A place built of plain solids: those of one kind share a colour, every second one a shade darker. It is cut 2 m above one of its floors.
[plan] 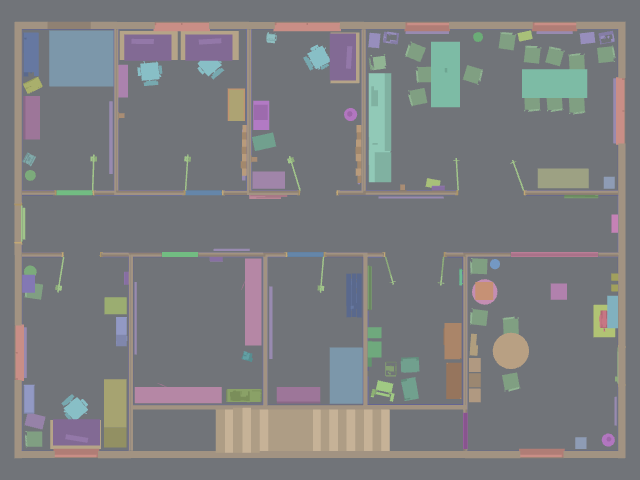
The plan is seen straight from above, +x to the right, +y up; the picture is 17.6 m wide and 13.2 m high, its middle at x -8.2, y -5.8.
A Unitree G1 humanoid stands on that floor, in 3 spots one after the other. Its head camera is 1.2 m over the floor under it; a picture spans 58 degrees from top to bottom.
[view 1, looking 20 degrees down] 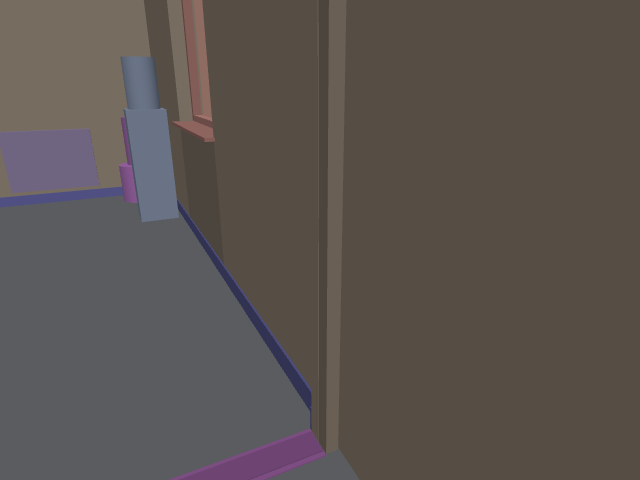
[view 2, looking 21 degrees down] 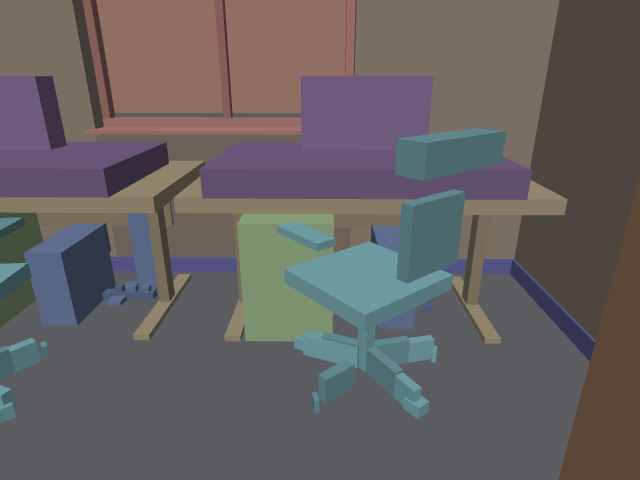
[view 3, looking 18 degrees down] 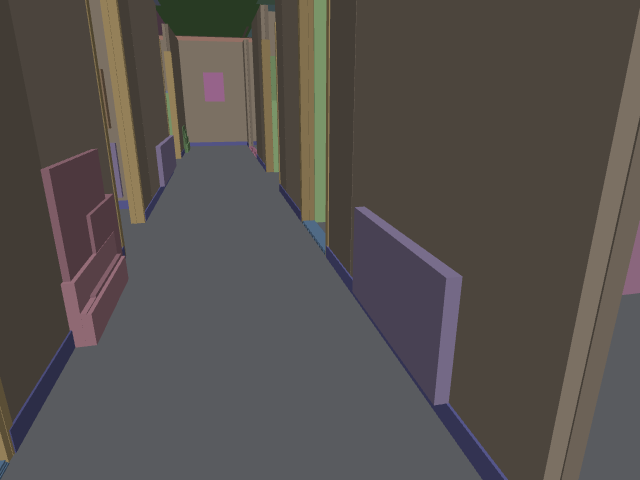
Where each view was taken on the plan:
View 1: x -5.28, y -11.03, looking -26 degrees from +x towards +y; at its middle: wall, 1.27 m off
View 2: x -11.40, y -2.55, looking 91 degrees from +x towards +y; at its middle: task_chair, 1.42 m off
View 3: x -12.30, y -5.35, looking -13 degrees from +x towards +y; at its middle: oak_sill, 3.82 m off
